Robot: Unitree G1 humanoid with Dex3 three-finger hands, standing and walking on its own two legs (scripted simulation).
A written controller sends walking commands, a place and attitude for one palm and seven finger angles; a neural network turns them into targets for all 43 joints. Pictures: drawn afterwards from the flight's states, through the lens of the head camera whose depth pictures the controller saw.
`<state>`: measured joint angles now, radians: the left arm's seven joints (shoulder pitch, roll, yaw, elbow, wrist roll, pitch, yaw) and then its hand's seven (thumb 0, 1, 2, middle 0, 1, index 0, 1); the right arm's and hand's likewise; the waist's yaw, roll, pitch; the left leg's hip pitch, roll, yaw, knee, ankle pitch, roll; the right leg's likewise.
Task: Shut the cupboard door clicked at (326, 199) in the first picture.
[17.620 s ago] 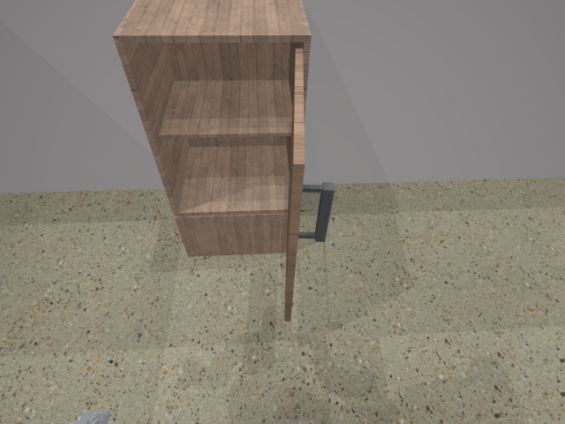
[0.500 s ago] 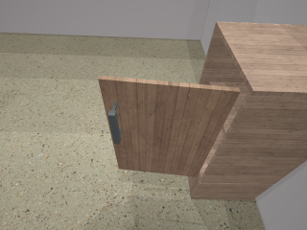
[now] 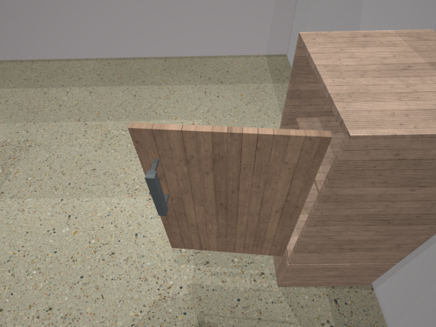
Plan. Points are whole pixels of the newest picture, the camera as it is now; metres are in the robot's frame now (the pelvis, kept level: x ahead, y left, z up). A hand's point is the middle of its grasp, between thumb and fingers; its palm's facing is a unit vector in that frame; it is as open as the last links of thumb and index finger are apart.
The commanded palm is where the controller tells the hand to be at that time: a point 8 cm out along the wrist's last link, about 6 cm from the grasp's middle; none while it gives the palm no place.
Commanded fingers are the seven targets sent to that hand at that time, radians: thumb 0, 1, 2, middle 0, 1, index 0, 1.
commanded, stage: come to a stop and stand still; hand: left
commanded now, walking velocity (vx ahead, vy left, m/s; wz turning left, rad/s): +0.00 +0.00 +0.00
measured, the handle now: (159, 188) +0.43 +0.18 -0.05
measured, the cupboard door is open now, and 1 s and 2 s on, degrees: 85 85 85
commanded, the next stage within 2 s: look again from close up in 0.70 s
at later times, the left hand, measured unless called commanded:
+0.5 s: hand out of the picture +0.04 +0.13 -0.16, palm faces -0.01 -0.97 -0.24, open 7.3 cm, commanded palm none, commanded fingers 0.00 0.90 0.90 -0.20 -0.30 -0.20 -0.30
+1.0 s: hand out of the picture +0.01 +0.11 -0.17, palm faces +0.02 -0.98 -0.20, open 7.4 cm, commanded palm none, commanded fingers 0.00 0.90 0.90 -0.20 -0.30 -0.20 -0.30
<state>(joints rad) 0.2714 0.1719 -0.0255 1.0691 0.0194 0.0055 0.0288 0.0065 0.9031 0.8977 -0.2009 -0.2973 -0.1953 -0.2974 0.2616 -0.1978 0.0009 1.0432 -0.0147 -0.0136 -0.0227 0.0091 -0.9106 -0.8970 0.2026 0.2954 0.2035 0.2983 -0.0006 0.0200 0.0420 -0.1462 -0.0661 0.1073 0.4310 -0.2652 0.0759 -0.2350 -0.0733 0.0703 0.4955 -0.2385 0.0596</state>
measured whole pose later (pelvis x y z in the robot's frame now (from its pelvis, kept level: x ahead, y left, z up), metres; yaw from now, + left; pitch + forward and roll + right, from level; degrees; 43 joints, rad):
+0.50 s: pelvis +0.01 -0.05 +0.00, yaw +0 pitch -1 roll +1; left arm 0.23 0.17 -0.02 1.08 0.01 -0.01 0.03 0.01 0.92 0.90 -0.20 -0.30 -0.20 -0.30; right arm 0.25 -0.17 0.00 1.12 -0.01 -0.01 -0.03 0.01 -0.91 -0.90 0.20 0.30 0.20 0.30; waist -0.01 0.02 0.05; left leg -0.13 0.01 0.07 0.41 -0.26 -0.01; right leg -0.22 0.00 0.03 0.47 -0.24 -0.01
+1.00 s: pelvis +0.01 -0.06 +0.01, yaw +1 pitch -1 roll +1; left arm 0.28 0.15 -0.02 1.11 0.01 -0.01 0.03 0.01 0.91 0.90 -0.20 -0.30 -0.20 -0.30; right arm 0.26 -0.15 0.01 1.13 -0.01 -0.01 -0.03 0.01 -0.91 -0.90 0.20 0.30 0.20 0.30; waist 0.00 0.00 0.04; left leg -0.12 0.03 0.05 0.39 -0.25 -0.02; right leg -0.19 0.02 0.01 0.44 -0.23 -0.03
